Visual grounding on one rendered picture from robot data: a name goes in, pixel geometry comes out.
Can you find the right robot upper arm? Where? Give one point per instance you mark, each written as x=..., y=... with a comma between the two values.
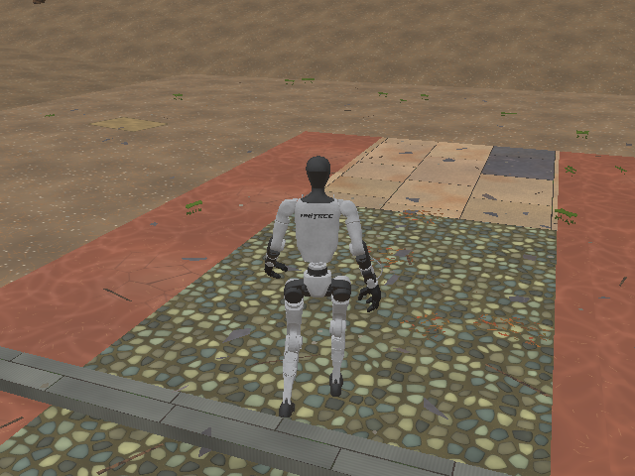
x=348, y=209

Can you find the right robot hand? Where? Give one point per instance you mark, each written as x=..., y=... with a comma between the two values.
x=376, y=296

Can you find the robot right forearm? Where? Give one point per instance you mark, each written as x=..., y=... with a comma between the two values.
x=366, y=268

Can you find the left robot upper arm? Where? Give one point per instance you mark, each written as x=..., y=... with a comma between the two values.
x=286, y=209

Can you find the left robot thigh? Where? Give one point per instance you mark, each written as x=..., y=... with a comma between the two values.
x=294, y=304

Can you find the robot left forearm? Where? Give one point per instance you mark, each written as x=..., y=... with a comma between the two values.
x=271, y=255

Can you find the left robot hand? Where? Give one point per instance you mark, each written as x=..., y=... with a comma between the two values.
x=271, y=273

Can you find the robot right shin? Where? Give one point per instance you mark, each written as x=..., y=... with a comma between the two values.
x=337, y=353

